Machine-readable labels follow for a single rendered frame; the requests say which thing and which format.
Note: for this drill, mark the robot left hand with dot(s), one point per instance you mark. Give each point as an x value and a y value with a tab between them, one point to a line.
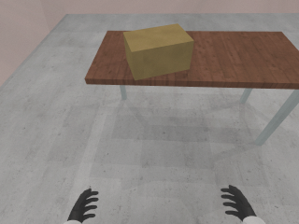
78	210

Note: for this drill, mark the carton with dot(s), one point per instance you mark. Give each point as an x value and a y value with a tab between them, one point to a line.
158	51

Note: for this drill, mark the table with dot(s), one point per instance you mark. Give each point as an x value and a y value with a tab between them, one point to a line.
220	59

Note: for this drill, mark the robot right hand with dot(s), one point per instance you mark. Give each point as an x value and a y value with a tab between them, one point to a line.
242	205

